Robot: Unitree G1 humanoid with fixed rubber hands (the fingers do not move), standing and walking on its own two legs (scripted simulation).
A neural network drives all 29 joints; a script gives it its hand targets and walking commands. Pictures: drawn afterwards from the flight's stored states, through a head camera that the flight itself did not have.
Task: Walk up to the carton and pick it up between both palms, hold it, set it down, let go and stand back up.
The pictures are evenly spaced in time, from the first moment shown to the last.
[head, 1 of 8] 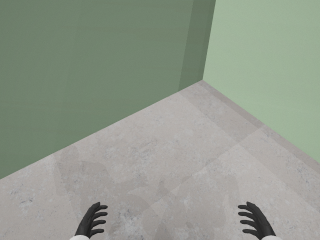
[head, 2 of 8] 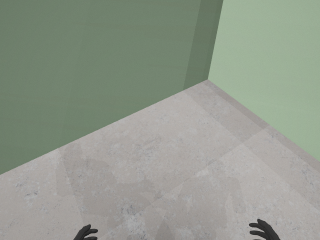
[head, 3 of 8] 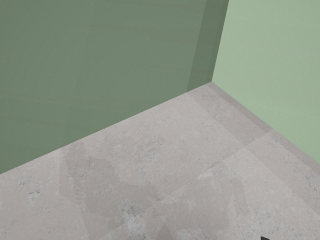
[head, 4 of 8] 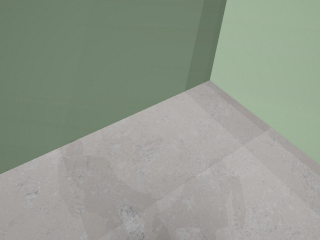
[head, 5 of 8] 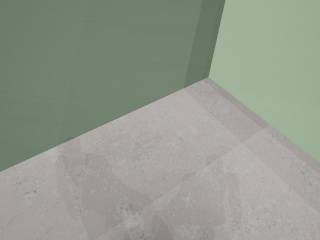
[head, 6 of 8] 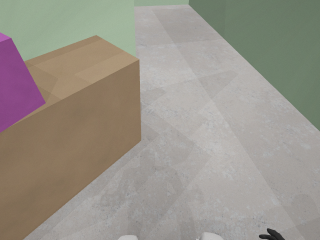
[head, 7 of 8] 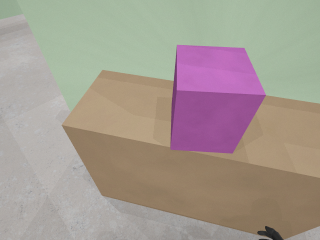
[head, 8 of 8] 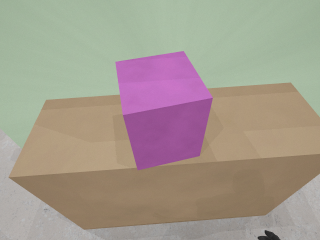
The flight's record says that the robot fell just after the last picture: no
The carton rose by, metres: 0.00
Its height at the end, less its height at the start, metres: +0.00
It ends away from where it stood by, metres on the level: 0.00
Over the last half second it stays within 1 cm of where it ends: yes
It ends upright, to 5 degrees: yes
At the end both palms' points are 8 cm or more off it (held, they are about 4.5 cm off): yes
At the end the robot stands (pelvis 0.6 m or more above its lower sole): yes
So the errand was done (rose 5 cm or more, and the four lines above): no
